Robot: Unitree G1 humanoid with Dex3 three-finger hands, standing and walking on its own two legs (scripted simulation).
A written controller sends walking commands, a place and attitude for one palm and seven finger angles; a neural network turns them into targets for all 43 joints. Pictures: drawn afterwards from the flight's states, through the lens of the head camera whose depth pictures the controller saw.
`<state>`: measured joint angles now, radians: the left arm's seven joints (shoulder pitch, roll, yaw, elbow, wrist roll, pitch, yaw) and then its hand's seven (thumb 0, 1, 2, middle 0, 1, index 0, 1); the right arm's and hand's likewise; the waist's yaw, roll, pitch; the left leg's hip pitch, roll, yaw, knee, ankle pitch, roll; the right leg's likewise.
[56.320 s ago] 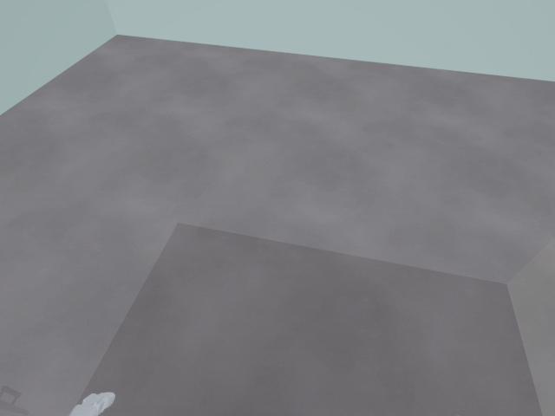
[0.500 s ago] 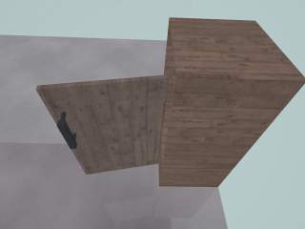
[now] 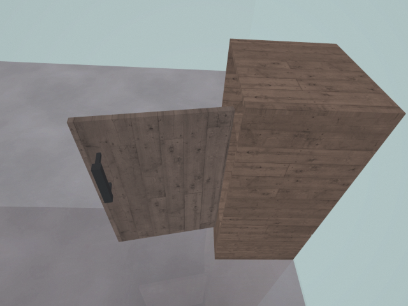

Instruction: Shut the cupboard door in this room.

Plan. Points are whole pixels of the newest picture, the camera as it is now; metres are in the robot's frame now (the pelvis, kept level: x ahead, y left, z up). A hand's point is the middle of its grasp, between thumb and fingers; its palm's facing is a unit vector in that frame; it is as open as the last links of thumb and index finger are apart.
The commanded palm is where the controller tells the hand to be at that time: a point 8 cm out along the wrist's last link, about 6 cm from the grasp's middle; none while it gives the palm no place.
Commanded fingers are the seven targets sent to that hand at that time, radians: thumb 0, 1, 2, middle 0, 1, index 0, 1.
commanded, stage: look again from close up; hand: left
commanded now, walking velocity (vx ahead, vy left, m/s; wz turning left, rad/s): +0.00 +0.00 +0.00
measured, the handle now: (103, 178) +0.43 +0.30 -0.05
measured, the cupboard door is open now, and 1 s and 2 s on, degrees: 100 100 100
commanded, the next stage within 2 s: shuffle to correct the standing spot in 0.12 s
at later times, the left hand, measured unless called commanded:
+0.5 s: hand out of the picture -0.02 +0.19 -0.17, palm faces +0.03 -0.98 -0.19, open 7.4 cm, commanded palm none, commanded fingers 0.00 0.90 0.90 -0.20 -0.30 -0.20 -0.30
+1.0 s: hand out of the picture +0.10 +0.20 -0.17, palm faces +0.23 -0.95 -0.21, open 7.3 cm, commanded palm none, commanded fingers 0.00 0.90 0.90 -0.20 -0.30 -0.20 -0.30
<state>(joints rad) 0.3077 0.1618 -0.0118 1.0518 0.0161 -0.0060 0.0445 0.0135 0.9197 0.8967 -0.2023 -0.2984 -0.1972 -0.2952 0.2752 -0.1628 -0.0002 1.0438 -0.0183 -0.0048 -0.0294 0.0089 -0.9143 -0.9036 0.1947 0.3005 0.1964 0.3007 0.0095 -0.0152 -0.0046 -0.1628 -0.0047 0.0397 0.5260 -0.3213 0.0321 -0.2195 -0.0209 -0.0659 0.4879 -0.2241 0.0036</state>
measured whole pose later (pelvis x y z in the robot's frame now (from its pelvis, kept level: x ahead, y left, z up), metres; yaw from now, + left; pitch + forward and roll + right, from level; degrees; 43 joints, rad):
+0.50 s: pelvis +0.01 +0.02 +0.00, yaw +1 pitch -1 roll +0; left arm 0.37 0.16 0.01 1.06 0.04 0.03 0.02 0.01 0.91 0.90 -0.20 -0.30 -0.19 -0.29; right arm 0.36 -0.15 -0.01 1.09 -0.02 0.02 -0.03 0.01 -0.91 -0.90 0.20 0.30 0.20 0.30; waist -0.01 0.00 0.00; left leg -0.17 -0.05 0.04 0.50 -0.32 0.07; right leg -0.25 -0.06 -0.05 0.51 -0.27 0.02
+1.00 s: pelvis +0.10 +0.01 +0.00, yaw +12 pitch +0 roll -1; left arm 0.25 0.17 0.03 0.98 0.02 0.02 0.03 0.02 0.93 0.90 -0.20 -0.30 -0.20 -0.29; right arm 0.21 -0.18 -0.02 1.00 -0.03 0.00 -0.04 0.01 -0.92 -0.90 0.20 0.30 0.20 0.30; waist 0.00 0.01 0.07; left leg -0.25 0.01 0.08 0.54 -0.30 0.04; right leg -0.36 -0.07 -0.07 0.75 -0.36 0.05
